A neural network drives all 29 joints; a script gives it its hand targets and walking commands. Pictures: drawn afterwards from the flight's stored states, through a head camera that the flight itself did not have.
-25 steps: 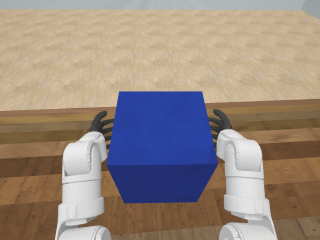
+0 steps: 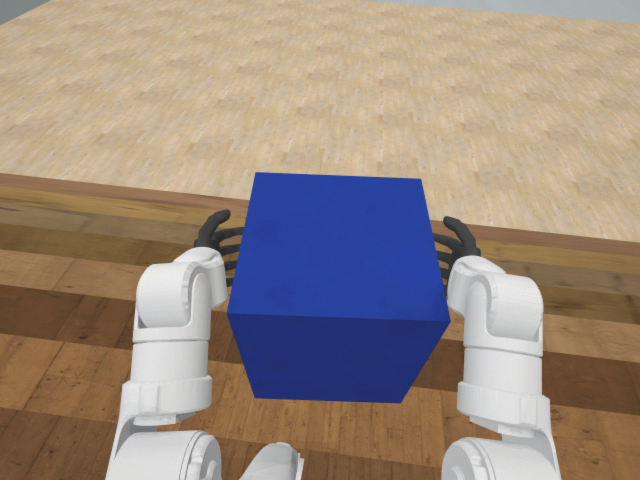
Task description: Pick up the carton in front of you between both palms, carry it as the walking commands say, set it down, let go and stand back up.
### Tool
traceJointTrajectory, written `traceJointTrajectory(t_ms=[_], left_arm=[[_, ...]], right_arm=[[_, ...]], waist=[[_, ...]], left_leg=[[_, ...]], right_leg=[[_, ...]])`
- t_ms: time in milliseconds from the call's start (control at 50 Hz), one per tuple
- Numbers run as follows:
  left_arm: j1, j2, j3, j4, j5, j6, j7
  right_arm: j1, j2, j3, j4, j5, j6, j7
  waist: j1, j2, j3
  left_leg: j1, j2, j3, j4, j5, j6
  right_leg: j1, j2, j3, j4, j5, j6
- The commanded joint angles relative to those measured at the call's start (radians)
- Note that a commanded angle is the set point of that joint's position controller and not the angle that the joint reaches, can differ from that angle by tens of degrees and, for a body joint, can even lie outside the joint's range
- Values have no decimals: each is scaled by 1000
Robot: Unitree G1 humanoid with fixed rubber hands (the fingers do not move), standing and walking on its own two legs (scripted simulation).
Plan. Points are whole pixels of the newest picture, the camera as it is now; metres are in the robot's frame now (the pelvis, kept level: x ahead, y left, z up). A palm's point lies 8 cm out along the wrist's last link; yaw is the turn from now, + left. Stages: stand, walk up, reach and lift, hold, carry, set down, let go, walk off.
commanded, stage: carry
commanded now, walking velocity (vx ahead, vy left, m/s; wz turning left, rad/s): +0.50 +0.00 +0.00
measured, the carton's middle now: (332, 295) +0.34 +0.05 +0.04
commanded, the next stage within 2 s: none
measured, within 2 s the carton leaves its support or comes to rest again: neither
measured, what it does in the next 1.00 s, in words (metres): goes down: left foot 0.13 m lower, then right foot 0.13 m lower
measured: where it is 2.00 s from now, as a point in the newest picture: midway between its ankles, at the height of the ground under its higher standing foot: (341, 269)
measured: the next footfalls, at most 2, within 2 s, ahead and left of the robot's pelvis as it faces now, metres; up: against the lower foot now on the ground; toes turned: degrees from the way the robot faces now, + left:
left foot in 0.20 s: +0.33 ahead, +0.13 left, -0.13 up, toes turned +6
right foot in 0.62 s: +0.62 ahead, -0.01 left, -0.26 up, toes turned -2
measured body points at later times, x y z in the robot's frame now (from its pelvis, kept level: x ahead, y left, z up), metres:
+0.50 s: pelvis +0.37 +0.06 -0.15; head +0.42 +0.07 +0.30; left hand +0.70 +0.20 -0.11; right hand +0.69 -0.11 -0.10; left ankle +0.29 +0.12 -0.82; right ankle +0.51 -0.07 -0.82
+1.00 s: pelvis +0.77 +0.07 -0.32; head +0.76 +0.06 +0.13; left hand +1.10 +0.22 -0.23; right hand +1.10 -0.08 -0.23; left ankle +0.91 +0.14 -1.04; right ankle +0.59 -0.01 -0.93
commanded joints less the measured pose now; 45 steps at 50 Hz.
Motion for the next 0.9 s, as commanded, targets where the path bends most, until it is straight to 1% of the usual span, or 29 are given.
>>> traceJointTrajectory(t_ms=[0,60,120,140,160,180,200,220,240,260,300,340,380,400,460,520,540,560,580,600,620,640,680,720,760,780,800,840,880], left_arm=[[-841,-1078,-691,-179,-406,-64,-177],[-721,-1093,-676,-140,-367,-102,-176],[-566,-1058,-651,-109,-292,-127,-166],[-518,-1034,-638,-97,-270,-129,-165],[-469,-1025,-638,-97,-250,-131,-165],[-463,-1006,-632,-103,-225,-137,-163],[-438,-985,-608,-91,-181,-134,-158],[-385,-947,-551,-53,-145,-132,-149],[-288,-892,-502,-43,-86,-128,-138],[-320,-889,-512,-84,-65,-136,-132],[-350,-928,-516,-104,-65,-168,-135],[-376,-942,-532,-138,-72,-205,-143],[-364,-957,-563,-164,-73,-238,-146],[-350,-956,-584,-176,-75,-250,-148],[-309,-939,-637,-205,-95,-273,-150],[-285,-893,-651,-236,-98,-275,-149],[-283,-866,-655,-242,-101,-272,-145],[-275,-832,-658,-247,-105,-265,-142],[-259,-817,-657,-227,-106,-256,-139],[-244,-786,-648,-212,-111,-242,-140],[-249,-755,-639,-157,-127,-231,-131],[-262,-746,-656,-143,-161,-220,-124],[-341,-814,-686,-148,-225,-213,-123],[-410,-874,-694,-156,-275,-212,-132],[-483,-937,-703,-162,-296,-222,-145],[-482,-957,-703,-156,-302,-229,-152],[-480,-973,-695,-157,-307,-235,-158],[-460,-974,-687,-159,-296,-244,-160],[-416,-946,-675,-173,-279,-248,-152]], right_arm=[[-629,732,540,-34,172,-62,60],[-612,802,618,-43,203,-93,82],[-583,811,689,-79,244,-108,97],[-556,806,698,-67,246,-112,98],[-512,792,710,-64,255,-117,100],[-493,793,724,-61,260,-123,103],[-484,784,719,-37,259,-124,106],[-481,757,735,0,287,-125,105],[-460,796,787,24,337,-139,108],[-487,859,816,-9,372,-160,115],[-583,940,858,-74,421,-184,130],[-627,1000,887,-88,461,-221,145],[-640,1013,905,-97,463,-248,148],[-593,1004,900,-78,455,-259,146],[-450,962,894,-51,429,-278,143],[-379,891,861,-38,378,-285,135],[-372,863,846,-37,368,-281,130],[-332,842,840,-37,352,-276,124],[-332,810,815,-43,320,-267,111],[-350,771,779,-54,277,-256,95],[-328,703,725,-21,239,-233,76],[-236,648,672,10,199,-214,56],[-252,617,601,13,152,-206,26],[-250,623,571,11,133,-211,18],[-327,685,596,-15,151,-228,29],[-367,722,626,-34,173,-237,37],[-397,738,659,-54,195,-245,46],[-432,769,706,-84,231,-256,55],[-459,767,735,-120,256,-256,57]], waist=[[-85,119,-233],[-34,23,-248],[-14,-85,-224],[-97,-132,-340],[-193,-102,-415],[-304,-7,-440],[-324,199,-376],[-206,277,-463],[-288,200,-530],[-272,121,-491],[-267,-8,-392],[-235,-55,-361],[-249,16,-304],[-232,115,-379],[-281,53,-358],[-278,153,-260],[-179,187,-330],[-96,140,-371],[6,25,-396],[36,-116,-274],[-72,-223,-276],[-81,-192,-323],[-84,-19,-283],[-106,82,-286],[-105,7,-229],[-104,-44,-272],[-91,9,-260],[-64,7,-264],[-40,-57,-238]], left_leg=[[-156,74,-61,-164,419,18],[58,3,81,-505,637,19],[221,-39,178,-679,735,21],[407,-66,232,-544,795,42],[536,-96,268,-594,710,55],[705,-84,276,-679,680,62],[847,42,96,-665,841,82],[1178,276,-211,-409,1332,176],[1239,374,-466,-507,810,316],[1078,334,-520,-577,566,306],[948,282,-430,-478,614,250],[674,286,-416,-543,445,261],[542,239,-294,-588,498,250],[570,237,-238,-515,589,237],[610,70,-54,-335,307,166],[364,33,48,-312,138,127],[316,78,89,-202,274,97],[304,89,111,-70,459,62],[244,80,138,153,560,25],[150,-55,166,537,47,-5],[-100,-125,55,609,-300,-20],[-218,-92,7,511,-265,-20],[-291,-8,-70,329,-167,-2],[-184,30,-54,92,-104,-28],[-55,21,5,-47,-24,-38],[-38,16,32,25,154,-17],[-124,36,-15,-166,396,3],[-56,-11,71,-378,613,12],[109,-46,128,-553,657,7]], right_leg=[[186,-357,520,-78,558,-140],[133,-204,310,-46,449,-73],[124,-172,237,66,470,-45],[125,-198,169,227,660,-20],[142,-195,115,413,867,15],[51,-186,61,706,865,63],[-206,-60,52,963,57,103],[-540,-33,195,1127,-214,142],[-723,-56,227,1065,-108,130],[-671,-109,222,938,-81,118],[-713,-156,256,761,-8,118],[-551,-182,238,524,86,130],[-424,-167,146,280,182,135],[-373,-166,117,357,371,112],[-378,-143,66,-87,804,101],[-30,-90,-26,-302,921,111],[157,-72,-93,-133,982,92],[273,-65,-88,-148,886,70],[444,-87,-49,-218,775,46],[397,-180,78,-347,764,-3],[570,-332,385,-155,1219,-63],[594,-426,609,-220,922,-140],[481,-439,698,-178,727,-169],[254,-451,679,-214,543,-198],[98,-421,609,-249,630,-181],[113,-406,538,-177,686,-140],[156,-307,451,-73,497,-92],[143,-232,337,-28,376,-67],[77,-199,281,-29,335,-58]])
